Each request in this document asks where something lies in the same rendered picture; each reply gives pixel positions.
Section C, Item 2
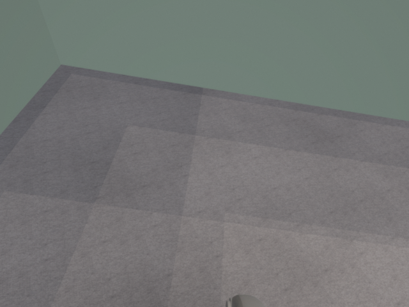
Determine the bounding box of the robot right thigh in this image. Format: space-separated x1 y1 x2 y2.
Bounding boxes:
226 294 265 307

